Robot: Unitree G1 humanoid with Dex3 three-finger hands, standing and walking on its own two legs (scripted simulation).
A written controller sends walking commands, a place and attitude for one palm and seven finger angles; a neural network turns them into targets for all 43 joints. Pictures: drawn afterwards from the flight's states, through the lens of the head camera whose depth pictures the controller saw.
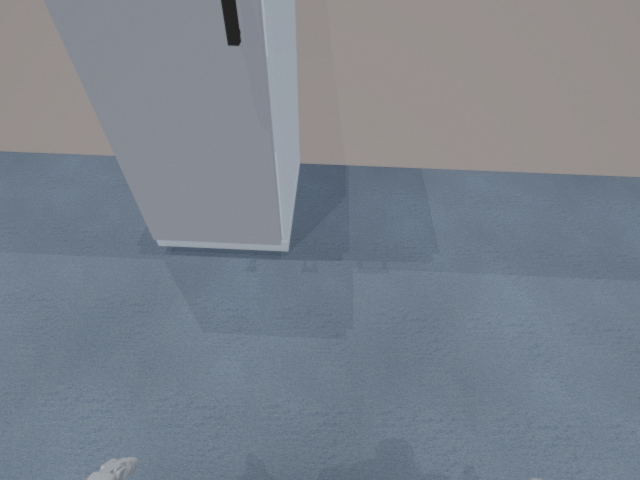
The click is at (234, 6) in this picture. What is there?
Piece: fridge door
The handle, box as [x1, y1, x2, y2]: [221, 0, 240, 45]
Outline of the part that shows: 221,0 228,44 238,45 240,41 240,33 237,22 235,0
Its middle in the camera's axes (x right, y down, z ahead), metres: -0.20 -0.56 +0.83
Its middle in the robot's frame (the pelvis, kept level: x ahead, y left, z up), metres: +1.02 +0.27 +0.23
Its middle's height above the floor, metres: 1.00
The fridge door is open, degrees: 0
